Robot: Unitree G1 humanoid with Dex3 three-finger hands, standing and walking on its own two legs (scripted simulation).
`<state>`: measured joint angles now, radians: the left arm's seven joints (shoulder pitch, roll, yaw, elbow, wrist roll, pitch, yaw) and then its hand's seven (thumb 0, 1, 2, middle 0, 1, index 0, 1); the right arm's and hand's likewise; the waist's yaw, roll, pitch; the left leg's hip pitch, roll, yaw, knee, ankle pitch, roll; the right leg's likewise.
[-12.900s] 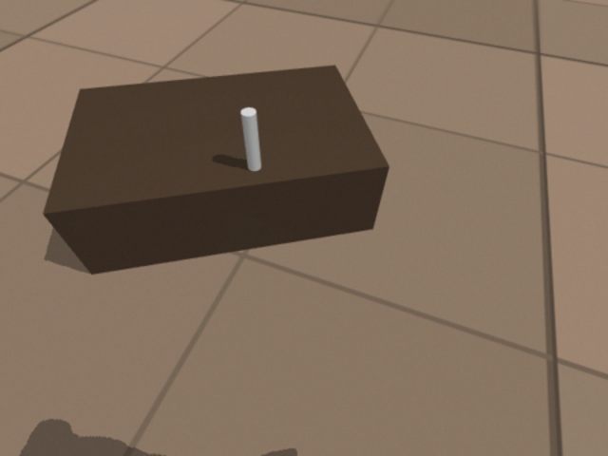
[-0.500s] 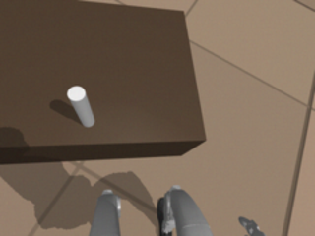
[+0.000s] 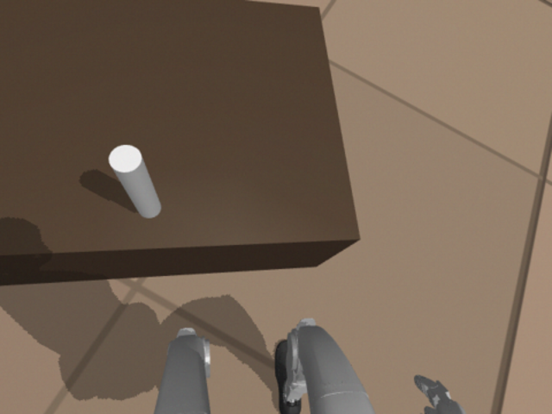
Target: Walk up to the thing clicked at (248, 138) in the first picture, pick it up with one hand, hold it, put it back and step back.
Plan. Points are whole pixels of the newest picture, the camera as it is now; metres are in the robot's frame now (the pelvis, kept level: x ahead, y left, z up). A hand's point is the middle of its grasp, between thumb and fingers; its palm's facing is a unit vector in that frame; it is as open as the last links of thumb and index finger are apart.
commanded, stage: go down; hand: left
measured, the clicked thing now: (139, 187) +0.48 +0.20 -0.19
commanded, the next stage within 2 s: approach in 0.86 s
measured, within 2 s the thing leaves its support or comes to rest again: neither
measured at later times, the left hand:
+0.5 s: hand out of the picture +0.43 +0.41 +0.08, palm faces +0.25 -0.97 +0.01, open 17.4 cm
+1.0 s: hand out of the picture +0.44 +0.41 +0.08, palm faces +0.24 -0.97 +0.01, open 17.4 cm
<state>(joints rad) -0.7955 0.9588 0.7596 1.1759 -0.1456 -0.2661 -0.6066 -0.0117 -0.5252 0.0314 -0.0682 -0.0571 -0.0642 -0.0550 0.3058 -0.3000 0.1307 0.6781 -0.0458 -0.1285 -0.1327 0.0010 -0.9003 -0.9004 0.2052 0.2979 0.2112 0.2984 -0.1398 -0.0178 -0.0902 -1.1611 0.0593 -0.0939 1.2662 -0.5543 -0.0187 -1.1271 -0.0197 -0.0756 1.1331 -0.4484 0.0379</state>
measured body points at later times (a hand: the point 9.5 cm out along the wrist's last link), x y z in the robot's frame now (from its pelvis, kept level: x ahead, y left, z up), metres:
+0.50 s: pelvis +0.00 +0.00 +0.00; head +0.16 +0.06 +0.42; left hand +0.41 +0.46 +0.08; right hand +0.06 -0.27 -0.09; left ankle +0.01 +0.12 -0.63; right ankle +0.04 -0.15 -0.63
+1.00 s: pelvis +0.00 +0.00 +0.00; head +0.17 +0.06 +0.42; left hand +0.42 +0.46 +0.08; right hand +0.06 -0.27 -0.09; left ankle +0.01 +0.12 -0.63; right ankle +0.04 -0.15 -0.63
